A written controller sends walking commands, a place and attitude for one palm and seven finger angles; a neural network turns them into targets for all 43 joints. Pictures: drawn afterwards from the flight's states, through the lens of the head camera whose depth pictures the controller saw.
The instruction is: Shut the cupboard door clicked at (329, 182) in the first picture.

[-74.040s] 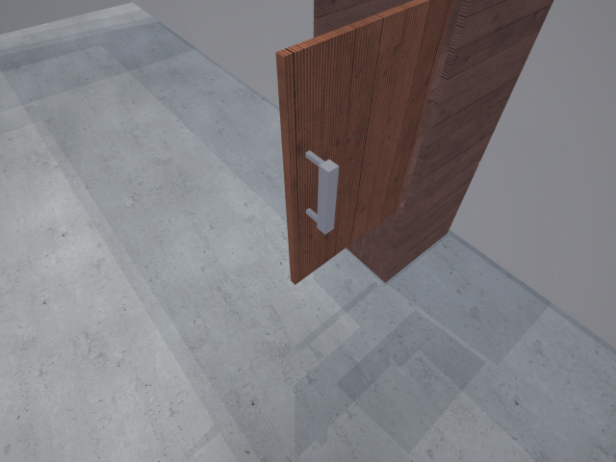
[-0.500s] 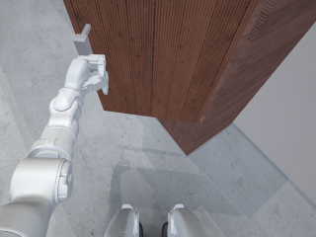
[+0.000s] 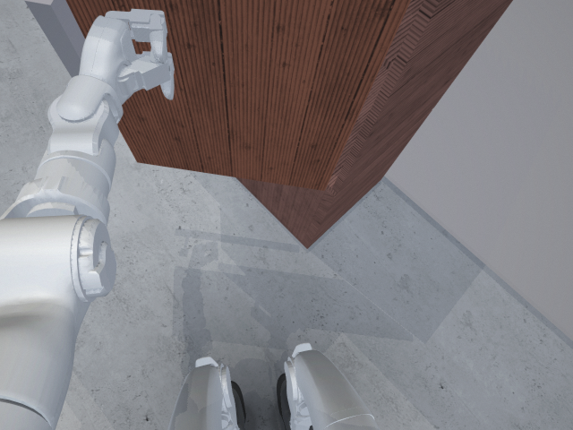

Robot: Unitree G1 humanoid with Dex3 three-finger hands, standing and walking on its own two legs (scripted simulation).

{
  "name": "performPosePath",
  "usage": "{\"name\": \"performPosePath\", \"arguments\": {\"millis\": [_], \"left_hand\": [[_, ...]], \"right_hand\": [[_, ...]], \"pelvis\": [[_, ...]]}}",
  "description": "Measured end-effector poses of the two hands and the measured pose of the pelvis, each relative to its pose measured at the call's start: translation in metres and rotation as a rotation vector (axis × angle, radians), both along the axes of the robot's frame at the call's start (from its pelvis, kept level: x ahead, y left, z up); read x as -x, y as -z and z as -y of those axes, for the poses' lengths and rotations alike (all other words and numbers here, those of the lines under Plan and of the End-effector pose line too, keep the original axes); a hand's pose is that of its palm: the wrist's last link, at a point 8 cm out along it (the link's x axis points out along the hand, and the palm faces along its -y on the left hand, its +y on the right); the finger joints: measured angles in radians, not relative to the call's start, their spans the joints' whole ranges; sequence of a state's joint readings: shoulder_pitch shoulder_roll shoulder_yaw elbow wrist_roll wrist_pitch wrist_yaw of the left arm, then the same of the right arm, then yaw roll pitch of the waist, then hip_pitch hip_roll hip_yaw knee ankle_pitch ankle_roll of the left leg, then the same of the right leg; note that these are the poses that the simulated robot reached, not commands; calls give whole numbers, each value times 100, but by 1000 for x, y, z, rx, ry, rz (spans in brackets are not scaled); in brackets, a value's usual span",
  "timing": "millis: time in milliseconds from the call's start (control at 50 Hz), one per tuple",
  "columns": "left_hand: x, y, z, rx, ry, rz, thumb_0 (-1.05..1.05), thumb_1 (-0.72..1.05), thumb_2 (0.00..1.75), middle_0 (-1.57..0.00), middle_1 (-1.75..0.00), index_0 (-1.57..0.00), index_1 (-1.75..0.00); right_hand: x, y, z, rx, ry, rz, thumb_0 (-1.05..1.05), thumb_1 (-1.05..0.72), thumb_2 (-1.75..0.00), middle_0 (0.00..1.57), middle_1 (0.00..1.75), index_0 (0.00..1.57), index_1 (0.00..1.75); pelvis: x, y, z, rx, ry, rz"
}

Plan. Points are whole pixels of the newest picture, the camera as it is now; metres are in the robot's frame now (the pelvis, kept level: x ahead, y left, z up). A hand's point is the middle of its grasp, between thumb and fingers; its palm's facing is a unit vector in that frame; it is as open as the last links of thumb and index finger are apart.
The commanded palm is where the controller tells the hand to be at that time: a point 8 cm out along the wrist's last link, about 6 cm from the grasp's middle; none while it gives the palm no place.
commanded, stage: push the door shut along its arc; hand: left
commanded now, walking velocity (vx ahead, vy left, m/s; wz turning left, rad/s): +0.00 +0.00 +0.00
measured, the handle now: (86, 48) +0.60 +0.17 +0.09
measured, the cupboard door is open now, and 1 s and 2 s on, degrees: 39 27 27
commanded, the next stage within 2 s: pull the fist back off the door in 0.60 s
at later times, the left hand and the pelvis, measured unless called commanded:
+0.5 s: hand (171, 55) +0.57 +0.07 +0.10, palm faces -0.40 -0.92 -0.02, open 3.2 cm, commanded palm +0.60 +0.08 +0.10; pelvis +0.01 -0.01 +0.00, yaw +1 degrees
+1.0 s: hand (205, 42) +0.61 +0.03 +0.09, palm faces +0.04 -0.99 -0.11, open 3.0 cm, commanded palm +0.57 +0.06 +0.10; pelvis +0.01 -0.02 -0.01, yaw +0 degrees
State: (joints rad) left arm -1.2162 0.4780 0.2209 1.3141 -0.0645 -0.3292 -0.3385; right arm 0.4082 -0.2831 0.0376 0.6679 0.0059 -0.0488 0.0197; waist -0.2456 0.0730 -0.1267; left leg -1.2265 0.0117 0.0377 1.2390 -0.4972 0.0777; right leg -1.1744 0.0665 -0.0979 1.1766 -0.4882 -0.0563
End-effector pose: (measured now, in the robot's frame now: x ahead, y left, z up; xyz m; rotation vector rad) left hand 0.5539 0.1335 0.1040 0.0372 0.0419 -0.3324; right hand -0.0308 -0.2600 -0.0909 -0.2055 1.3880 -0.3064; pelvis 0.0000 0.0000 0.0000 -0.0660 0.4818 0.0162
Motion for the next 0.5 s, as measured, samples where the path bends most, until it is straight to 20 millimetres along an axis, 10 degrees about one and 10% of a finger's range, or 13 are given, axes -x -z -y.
{"name": "performPosePath", "arguments": {"millis": [500], "left_hand": [[-22,-3,8,-12,75,-50,2,92,96,-130,-150,-130,-150]], "right_hand": [[-28,-1,28,63,-45,-13,0,-90,-90,20,30,20,30]], "pelvis": [[-12,2,14,-1,-18,-25]]}}
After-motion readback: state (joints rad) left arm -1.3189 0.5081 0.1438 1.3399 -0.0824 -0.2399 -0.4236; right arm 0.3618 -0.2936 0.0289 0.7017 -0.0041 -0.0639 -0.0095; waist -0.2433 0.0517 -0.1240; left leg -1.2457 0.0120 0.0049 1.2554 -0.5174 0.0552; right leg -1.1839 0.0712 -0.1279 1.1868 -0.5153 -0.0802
